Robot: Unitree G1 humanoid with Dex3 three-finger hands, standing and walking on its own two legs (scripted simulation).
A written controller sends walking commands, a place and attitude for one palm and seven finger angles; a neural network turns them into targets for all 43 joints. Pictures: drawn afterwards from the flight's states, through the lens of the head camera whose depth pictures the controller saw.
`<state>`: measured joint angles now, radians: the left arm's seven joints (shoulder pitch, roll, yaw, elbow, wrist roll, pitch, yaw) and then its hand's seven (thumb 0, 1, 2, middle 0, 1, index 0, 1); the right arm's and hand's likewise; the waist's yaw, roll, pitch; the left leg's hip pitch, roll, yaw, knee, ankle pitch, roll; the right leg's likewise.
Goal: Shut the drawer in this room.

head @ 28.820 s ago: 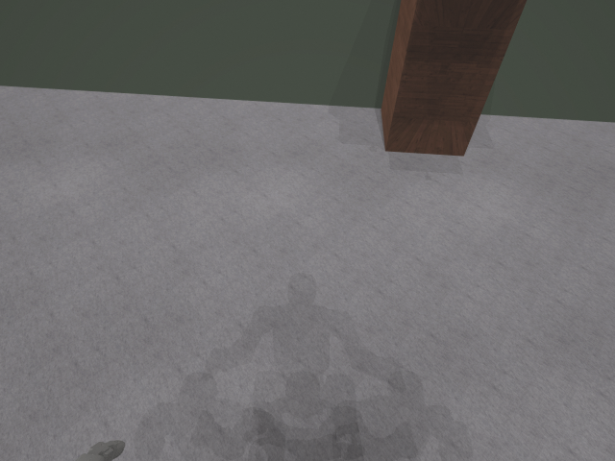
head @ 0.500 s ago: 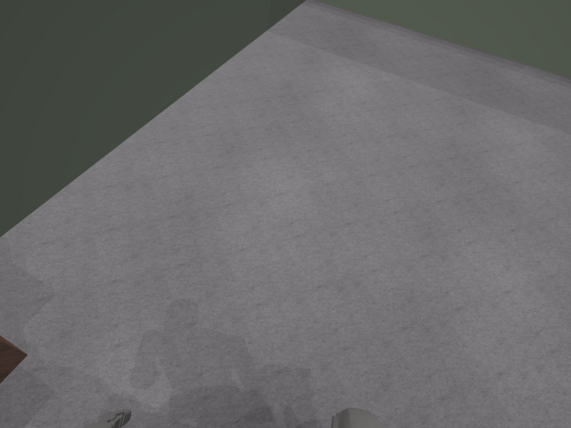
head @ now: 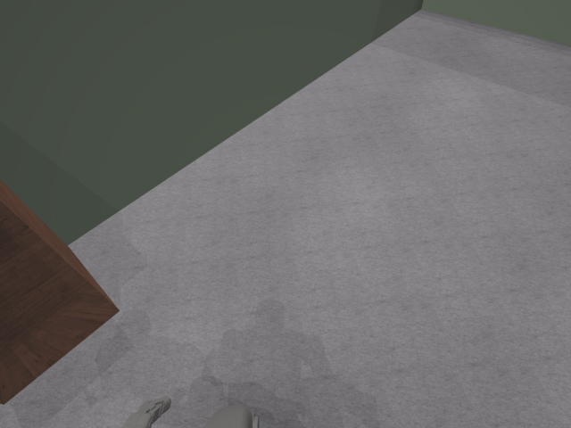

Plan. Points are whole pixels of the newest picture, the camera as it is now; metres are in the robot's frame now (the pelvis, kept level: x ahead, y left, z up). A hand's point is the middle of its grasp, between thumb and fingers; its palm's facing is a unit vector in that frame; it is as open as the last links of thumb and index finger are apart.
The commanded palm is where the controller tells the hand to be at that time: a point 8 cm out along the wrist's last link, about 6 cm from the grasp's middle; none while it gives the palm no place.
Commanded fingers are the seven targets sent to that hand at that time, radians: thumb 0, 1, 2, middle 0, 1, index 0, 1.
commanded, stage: turn to face it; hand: left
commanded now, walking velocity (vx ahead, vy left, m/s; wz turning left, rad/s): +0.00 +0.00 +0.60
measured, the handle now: out of the picture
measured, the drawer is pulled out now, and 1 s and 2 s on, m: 0.25 0.25 0.25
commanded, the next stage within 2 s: take the last steps up to it in 1.14 s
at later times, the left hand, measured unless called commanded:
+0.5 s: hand out of the picture -0.01 +0.30 -0.17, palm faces +0.33 -0.91 -0.25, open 7.4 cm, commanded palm none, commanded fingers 0.00 0.90 0.90 -0.20 -0.30 -0.20 -0.30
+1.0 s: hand out of the picture -0.02 +0.22 -0.14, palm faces +0.54 -0.79 -0.30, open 7.4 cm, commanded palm none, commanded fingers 0.00 0.90 0.90 -0.20 -0.30 -0.20 -0.30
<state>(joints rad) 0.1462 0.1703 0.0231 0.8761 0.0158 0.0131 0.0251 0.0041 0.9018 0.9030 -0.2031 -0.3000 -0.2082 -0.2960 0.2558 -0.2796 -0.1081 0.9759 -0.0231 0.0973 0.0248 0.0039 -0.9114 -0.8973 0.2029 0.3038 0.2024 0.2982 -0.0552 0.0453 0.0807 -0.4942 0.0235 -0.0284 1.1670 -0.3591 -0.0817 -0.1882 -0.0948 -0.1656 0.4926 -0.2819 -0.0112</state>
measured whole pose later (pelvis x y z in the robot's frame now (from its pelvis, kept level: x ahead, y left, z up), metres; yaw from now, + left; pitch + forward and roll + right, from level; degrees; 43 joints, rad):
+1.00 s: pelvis -0.01 +0.00 +0.00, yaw +35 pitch -1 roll +2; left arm 0.16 0.17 0.03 0.88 0.02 0.02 0.03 0.00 0.90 0.90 -0.20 -0.30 -0.21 -0.30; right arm 0.26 -0.28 -0.11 0.97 -0.03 0.09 0.02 0.00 -0.91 -0.90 0.20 0.30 0.20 0.30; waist -0.05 0.06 0.07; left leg -0.50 -0.01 -0.05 1.18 -0.35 -0.06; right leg -0.20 -0.07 -0.13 0.50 -0.27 -0.02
